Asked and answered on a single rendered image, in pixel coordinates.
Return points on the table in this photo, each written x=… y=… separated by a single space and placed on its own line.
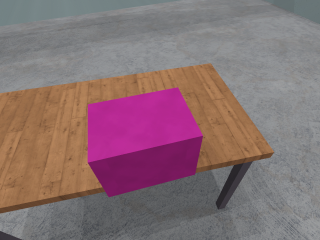
x=44 y=134

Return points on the carton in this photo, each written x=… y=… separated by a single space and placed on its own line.
x=142 y=140

